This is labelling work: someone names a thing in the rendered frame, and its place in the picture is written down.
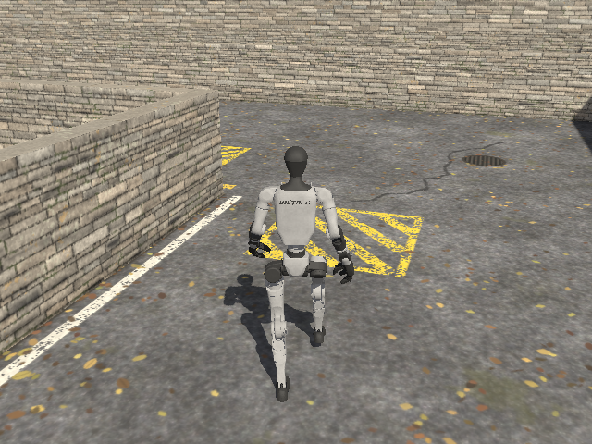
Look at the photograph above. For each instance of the right robot hand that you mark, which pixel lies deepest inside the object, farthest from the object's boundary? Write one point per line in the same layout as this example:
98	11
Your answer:
347	269

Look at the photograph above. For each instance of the right robot upper arm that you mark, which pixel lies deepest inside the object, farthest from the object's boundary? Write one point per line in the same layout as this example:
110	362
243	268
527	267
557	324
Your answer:
325	196

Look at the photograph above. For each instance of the right robot forearm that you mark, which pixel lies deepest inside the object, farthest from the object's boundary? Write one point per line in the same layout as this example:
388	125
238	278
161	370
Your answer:
342	249

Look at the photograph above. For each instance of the left robot hand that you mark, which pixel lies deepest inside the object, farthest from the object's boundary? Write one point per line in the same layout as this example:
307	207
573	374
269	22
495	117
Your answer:
261	246

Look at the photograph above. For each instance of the left robot thigh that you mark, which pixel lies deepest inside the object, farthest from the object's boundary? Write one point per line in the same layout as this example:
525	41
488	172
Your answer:
274	282

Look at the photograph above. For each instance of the left robot forearm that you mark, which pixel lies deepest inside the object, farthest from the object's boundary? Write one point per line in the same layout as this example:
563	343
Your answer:
253	239

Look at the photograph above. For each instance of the humanoid robot head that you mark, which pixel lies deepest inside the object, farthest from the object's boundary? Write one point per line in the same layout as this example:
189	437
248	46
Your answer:
296	161

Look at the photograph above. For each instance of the left robot upper arm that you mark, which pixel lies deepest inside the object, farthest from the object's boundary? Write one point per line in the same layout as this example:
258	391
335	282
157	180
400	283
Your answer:
266	196

